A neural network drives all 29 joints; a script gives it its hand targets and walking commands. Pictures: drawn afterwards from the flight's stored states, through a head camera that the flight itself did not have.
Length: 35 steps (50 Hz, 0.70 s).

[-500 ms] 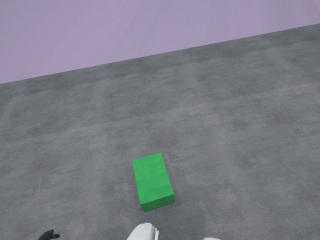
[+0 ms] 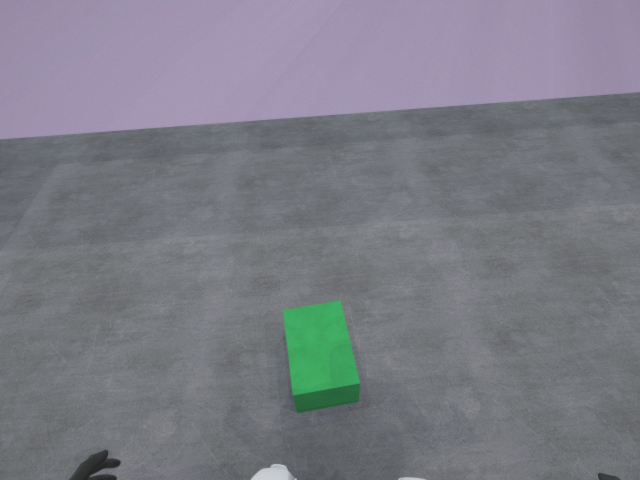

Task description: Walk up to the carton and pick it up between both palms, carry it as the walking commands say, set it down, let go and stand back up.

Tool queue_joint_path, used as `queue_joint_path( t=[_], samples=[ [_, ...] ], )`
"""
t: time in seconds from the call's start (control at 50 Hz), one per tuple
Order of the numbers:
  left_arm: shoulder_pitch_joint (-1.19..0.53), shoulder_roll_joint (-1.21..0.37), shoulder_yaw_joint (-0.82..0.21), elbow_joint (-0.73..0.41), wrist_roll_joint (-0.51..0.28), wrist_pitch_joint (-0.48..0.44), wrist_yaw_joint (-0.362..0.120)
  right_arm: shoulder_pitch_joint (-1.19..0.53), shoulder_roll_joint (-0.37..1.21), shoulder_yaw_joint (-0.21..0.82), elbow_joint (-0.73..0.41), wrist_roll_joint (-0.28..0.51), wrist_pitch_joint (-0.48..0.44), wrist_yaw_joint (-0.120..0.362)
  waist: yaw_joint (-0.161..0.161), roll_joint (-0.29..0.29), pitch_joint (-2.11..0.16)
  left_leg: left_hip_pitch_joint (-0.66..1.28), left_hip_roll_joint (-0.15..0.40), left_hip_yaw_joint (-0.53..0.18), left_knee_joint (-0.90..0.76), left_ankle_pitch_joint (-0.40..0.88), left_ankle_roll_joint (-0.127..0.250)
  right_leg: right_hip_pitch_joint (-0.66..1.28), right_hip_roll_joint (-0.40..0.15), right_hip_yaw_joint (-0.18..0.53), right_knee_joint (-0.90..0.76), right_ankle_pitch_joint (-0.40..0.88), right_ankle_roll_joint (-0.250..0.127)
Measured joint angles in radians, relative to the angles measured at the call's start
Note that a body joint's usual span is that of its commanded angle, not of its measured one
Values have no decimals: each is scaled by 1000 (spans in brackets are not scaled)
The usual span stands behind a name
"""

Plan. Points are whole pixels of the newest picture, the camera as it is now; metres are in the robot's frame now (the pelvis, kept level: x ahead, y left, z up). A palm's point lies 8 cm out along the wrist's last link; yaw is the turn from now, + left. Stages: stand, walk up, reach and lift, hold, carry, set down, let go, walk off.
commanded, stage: walk up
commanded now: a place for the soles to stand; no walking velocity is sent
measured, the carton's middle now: (319, 354) +0.59 +0.05 -0.66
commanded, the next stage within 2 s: none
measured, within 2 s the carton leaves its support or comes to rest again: neither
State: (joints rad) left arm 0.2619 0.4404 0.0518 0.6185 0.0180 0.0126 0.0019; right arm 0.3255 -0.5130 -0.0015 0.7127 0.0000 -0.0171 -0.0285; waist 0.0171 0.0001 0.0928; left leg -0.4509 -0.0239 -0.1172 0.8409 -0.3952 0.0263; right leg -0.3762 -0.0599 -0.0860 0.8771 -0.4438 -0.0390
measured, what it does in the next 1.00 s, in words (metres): stands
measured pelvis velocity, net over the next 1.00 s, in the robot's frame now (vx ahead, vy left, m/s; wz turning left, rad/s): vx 0.01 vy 0.03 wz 0.06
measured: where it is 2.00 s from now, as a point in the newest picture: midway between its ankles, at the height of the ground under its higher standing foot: outside the picture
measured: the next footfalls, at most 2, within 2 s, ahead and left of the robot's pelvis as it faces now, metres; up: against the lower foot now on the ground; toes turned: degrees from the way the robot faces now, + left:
none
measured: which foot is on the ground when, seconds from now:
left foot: down 0.00-1.00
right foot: down 0.00-1.00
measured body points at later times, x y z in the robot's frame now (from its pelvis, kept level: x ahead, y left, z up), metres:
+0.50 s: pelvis +0.02 +0.03 +0.00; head +0.04 +0.03 +0.45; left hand +0.14 +0.36 -0.06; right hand +0.13 -0.31 -0.08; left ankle +0.04 +0.18 -0.70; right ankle +0.03 -0.10 -0.70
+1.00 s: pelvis +0.01 +0.03 +0.01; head +0.03 +0.03 +0.45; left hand +0.14 +0.36 -0.06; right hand +0.13 -0.30 -0.07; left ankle +0.04 +0.18 -0.70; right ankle +0.03 -0.10 -0.70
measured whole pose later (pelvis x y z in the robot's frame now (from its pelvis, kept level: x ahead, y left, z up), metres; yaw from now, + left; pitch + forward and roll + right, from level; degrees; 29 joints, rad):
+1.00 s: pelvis +0.01 +0.03 +0.01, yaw +4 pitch -2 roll +0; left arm 0.19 0.44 0.05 0.62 0.01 0.01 -0.01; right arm 0.32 -0.51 0.00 0.71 0.00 -0.07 -0.04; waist 0.02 0.00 0.08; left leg -0.40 -0.05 -0.14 0.82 -0.38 0.02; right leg -0.37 -0.08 -0.07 0.83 -0.42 0.01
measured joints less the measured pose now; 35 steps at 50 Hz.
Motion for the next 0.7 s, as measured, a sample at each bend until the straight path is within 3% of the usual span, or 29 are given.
queue_joint_path(
  t=[0.1,0.18,0.26,0.34,0.48,0.56,0.7],
  samples=[
    [35,0,0,0,8,-5,-2,0,0,0,-1,0,-6,0,0,-3,-7,-26,-34,0,121,-71,1,10,-30,-1,-66,42,12],
    [28,0,0,0,11,-5,-7,4,-1,0,-1,0,-29,1,-2,0,-8,59,-20,-1,-57,-4,1,8,-46,-4,-65,42,33],
    [1,1,0,0,-7,0,-7,3,2,0,0,0,-46,-2,0,-3,-1,62,-19,-5,-38,29,-23,0,-30,15,-1,-47,29],
    [-13,1,0,0,-4,-4,-7,1,2,0,0,0,-45,-5,0,-5,-9,52,-7,-10,-34,19,-24,3,-9,20,-40,36,31],
    [-30,1,0,0,-3,-8,-7,1,2,0,-1,0,-54,-5,0,1,-11,53,-20,-10,-22,15,-13,5,-22,17,-37,8,47],
    [-58,1,0,0,-11,-6,-7,1,2,0,0,0,-58,-7,0,0,-11,52,-17,-15,-10,-9,-20,4,-10,19,-27,-18,19],
    [-64,1,0,0,-5,-7,-7,0,2,0,0,0,-46,-11,0,-1,-13,41,-24,-16,-3,23,-11,7,-16,19,-46,11,42]
  ],
)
